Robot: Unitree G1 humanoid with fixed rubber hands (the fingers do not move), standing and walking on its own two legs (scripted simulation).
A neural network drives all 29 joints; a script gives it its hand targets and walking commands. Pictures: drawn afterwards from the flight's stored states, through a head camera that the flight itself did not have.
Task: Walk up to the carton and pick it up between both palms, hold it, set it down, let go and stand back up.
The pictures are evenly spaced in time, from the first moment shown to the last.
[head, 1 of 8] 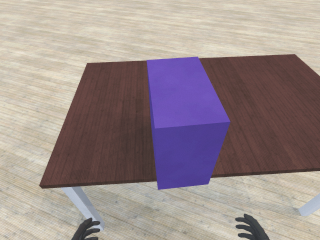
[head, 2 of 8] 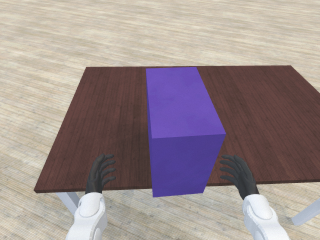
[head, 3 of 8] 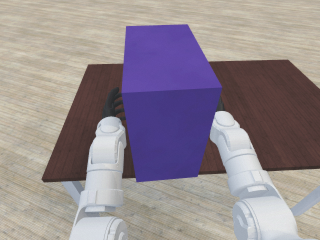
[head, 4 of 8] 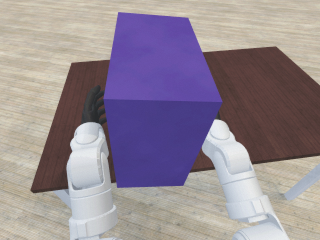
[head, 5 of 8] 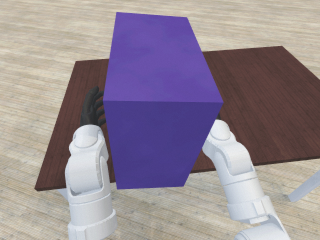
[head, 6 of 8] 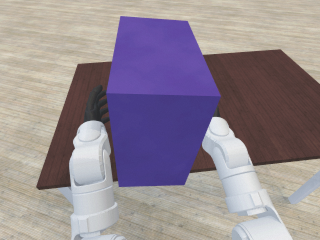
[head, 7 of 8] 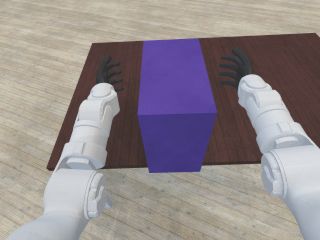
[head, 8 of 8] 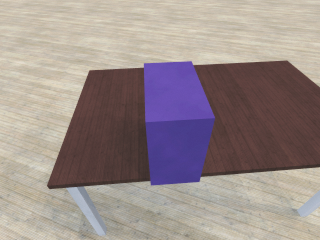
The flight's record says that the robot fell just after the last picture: no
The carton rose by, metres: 0.17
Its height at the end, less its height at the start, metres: +0.00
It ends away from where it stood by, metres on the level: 0.03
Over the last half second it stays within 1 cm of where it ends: yes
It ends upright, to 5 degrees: yes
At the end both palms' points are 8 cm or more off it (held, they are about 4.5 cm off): yes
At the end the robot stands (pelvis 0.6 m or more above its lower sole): yes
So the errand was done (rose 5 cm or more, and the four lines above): yes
